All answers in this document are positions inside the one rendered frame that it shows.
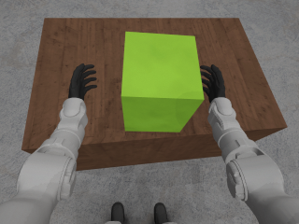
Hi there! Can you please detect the left robot foot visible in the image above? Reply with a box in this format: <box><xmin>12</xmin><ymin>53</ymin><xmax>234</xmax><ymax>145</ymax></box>
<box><xmin>111</xmin><ymin>202</ymin><xmax>125</xmax><ymax>224</ymax></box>

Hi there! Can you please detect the right robot foot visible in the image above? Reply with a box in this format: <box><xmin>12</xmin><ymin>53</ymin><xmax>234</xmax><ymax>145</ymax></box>
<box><xmin>153</xmin><ymin>203</ymin><xmax>167</xmax><ymax>224</ymax></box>

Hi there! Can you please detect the right robot hand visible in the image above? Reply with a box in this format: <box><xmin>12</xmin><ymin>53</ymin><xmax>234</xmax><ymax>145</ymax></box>
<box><xmin>200</xmin><ymin>64</ymin><xmax>226</xmax><ymax>103</ymax></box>

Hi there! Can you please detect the robot right upper arm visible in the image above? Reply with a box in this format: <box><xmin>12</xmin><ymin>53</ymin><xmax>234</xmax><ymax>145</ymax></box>
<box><xmin>226</xmin><ymin>155</ymin><xmax>299</xmax><ymax>224</ymax></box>

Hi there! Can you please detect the pedestal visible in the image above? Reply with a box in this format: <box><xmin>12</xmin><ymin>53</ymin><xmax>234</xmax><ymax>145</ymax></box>
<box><xmin>21</xmin><ymin>18</ymin><xmax>288</xmax><ymax>171</ymax></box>

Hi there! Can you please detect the right robot forearm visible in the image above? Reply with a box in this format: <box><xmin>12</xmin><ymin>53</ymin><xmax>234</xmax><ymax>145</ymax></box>
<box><xmin>207</xmin><ymin>97</ymin><xmax>285</xmax><ymax>190</ymax></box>

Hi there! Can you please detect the robot left upper arm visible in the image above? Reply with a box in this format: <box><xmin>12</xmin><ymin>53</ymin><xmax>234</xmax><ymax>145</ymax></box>
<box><xmin>0</xmin><ymin>152</ymin><xmax>77</xmax><ymax>224</ymax></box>

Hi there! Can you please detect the robot foot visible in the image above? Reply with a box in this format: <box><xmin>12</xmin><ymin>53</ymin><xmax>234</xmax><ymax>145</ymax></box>
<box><xmin>153</xmin><ymin>203</ymin><xmax>167</xmax><ymax>224</ymax></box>
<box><xmin>111</xmin><ymin>202</ymin><xmax>125</xmax><ymax>224</ymax></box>

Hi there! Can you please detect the left robot hand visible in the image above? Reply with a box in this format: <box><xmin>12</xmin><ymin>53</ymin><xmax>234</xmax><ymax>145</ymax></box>
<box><xmin>68</xmin><ymin>63</ymin><xmax>97</xmax><ymax>101</ymax></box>

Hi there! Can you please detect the left robot forearm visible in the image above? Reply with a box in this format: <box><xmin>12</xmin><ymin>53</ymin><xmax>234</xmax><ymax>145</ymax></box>
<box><xmin>16</xmin><ymin>97</ymin><xmax>88</xmax><ymax>192</ymax></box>

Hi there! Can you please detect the carton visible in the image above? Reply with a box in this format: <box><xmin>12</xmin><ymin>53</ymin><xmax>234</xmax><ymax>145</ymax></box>
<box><xmin>121</xmin><ymin>32</ymin><xmax>205</xmax><ymax>133</ymax></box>

